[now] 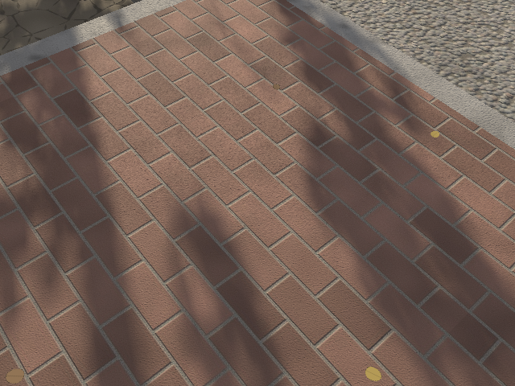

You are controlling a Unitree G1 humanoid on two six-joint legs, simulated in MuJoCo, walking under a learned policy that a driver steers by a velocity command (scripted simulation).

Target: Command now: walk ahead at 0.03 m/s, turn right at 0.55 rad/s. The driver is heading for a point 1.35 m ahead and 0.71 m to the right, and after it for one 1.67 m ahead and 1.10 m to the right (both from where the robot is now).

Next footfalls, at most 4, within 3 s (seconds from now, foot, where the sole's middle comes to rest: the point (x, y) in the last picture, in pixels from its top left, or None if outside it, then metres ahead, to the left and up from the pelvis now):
0.14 right None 0.04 -0.14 -0.78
0.66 left None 0.11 0.06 -0.78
1.06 right None -0.03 -0.17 -0.78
1.42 left None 0.10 0.02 -0.78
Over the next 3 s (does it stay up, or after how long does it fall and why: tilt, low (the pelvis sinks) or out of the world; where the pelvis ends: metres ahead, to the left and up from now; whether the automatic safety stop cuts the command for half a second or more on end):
stays up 0.29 -0.31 0.01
